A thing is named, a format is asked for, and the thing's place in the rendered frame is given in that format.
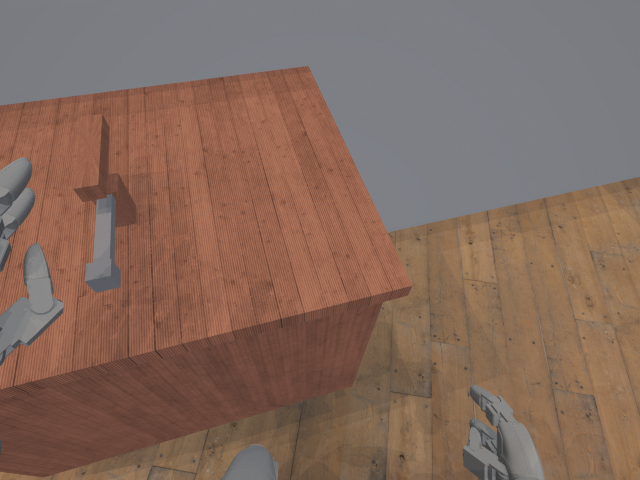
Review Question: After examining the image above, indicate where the robot left thigh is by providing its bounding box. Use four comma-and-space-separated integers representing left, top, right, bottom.
221, 448, 279, 480

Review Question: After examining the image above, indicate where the right robot hand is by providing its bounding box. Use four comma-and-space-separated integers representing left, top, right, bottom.
463, 385, 545, 480

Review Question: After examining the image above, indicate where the counter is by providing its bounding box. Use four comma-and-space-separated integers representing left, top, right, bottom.
0, 66, 413, 477

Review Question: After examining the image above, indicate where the tap lever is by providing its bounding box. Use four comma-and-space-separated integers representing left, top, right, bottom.
85, 194, 121, 293

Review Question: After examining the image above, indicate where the left robot hand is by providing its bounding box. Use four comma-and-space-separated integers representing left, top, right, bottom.
0, 157, 63, 366

